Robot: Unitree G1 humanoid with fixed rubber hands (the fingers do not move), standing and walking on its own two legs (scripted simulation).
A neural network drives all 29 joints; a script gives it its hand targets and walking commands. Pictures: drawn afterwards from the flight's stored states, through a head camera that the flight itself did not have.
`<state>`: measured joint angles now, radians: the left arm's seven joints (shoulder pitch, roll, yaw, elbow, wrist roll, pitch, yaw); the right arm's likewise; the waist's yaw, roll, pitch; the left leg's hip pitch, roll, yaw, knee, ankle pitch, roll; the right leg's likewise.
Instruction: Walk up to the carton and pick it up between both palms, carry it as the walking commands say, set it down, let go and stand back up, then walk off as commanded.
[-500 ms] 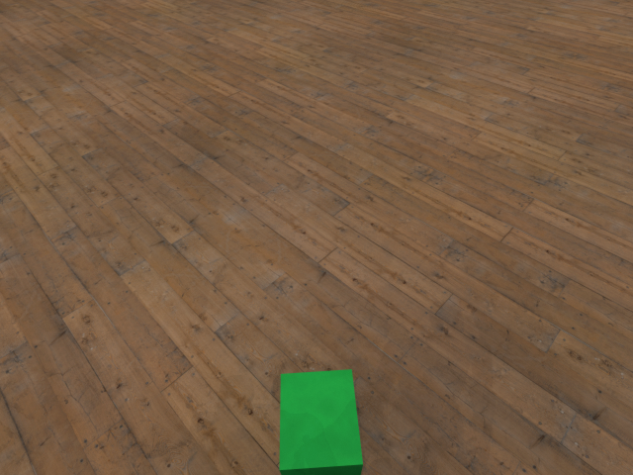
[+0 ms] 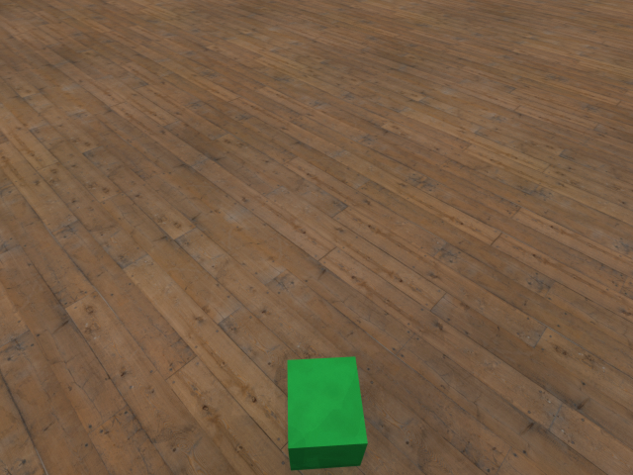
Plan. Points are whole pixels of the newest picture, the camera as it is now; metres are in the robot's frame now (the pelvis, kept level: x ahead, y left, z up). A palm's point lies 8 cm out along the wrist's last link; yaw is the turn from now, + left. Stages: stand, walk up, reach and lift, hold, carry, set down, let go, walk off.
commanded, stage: walk up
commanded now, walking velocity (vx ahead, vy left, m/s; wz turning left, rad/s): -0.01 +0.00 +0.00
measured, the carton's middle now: (323, 412) +0.47 -0.01 -0.68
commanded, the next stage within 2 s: stand in 0.74 s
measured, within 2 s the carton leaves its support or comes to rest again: neither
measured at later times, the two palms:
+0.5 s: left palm out of the picture -0.01 +0.20 -0.14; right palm out of the picture +0.03 -0.25 -0.15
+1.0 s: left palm out of the picture +0.07 +0.23 -0.15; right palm out of the picture +0.09 -0.24 -0.15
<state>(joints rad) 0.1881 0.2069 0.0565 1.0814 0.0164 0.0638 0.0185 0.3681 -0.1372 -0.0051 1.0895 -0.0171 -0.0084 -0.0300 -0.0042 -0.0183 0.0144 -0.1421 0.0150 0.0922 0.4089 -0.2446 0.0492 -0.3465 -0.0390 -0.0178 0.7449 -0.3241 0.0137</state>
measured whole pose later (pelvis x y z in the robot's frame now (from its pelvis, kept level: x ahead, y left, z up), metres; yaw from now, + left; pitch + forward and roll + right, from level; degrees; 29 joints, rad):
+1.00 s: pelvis +0.05 +0.00 -0.02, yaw -3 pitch +6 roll +0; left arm 0.31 0.17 0.00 0.96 -0.06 0.09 0.06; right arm 0.20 -0.18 -0.01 0.99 0.02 0.08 -0.02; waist 0.01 -0.01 -0.06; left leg -0.43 0.00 0.07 0.53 -0.21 0.03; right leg -0.23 -0.08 -0.04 0.53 -0.40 0.02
